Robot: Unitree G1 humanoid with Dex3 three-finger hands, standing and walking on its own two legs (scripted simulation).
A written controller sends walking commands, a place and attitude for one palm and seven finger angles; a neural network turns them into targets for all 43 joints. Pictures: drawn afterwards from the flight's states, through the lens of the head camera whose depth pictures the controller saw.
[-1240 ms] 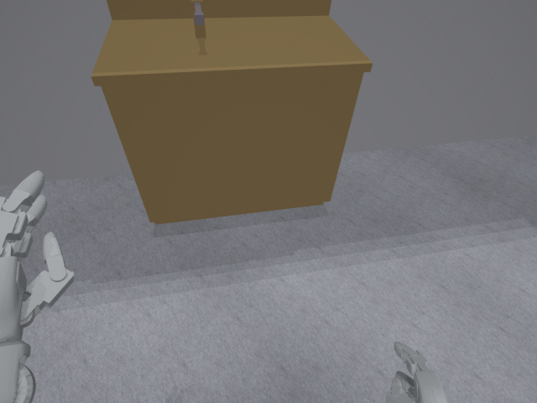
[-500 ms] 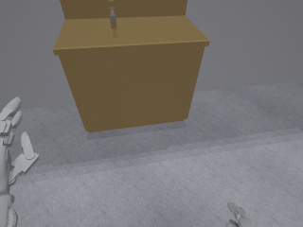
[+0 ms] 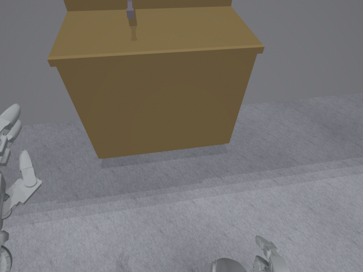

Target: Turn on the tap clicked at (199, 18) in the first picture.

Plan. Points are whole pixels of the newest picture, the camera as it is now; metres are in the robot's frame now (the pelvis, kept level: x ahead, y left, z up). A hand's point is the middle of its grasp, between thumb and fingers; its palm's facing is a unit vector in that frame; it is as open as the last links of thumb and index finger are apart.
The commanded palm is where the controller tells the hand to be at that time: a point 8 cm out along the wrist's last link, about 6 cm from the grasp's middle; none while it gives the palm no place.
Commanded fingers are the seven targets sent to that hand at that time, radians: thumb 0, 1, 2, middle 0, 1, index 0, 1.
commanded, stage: walk to a spot facing it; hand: left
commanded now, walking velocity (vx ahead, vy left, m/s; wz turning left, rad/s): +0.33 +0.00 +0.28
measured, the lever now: (130, 13) +0.98 +0.24 +0.12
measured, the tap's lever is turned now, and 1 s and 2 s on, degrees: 0 0 0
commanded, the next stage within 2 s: turn to face it in 0.36 s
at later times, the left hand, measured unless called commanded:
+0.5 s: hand (58, 136) +0.30 +0.23 +0.18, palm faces +0.57 -0.70 -0.43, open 7.4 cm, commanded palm +0.24 +0.27 +0.17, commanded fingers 0.00 0.90 0.90 -0.20 -0.30 -0.20 -0.30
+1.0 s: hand (100, 122) +0.35 +0.18 +0.17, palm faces +0.48 -0.77 -0.42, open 7.4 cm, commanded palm +0.29 +0.22 +0.17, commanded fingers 0.00 0.90 0.90 -0.20 -0.30 -0.20 -0.30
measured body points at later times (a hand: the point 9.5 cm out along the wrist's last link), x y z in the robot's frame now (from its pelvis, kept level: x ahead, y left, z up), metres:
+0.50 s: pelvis +0.14 -0.04 -0.01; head +0.17 -0.02 +0.44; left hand +0.26 +0.27 +0.20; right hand +0.36 -0.26 -0.09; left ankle +0.19 +0.11 -0.72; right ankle +0.16 -0.13 -0.74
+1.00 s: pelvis +0.15 -0.07 -0.01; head +0.17 -0.10 +0.44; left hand +0.32 +0.22 +0.19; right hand +0.35 -0.27 -0.11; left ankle +0.13 +0.08 -0.68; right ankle +0.20 -0.14 -0.74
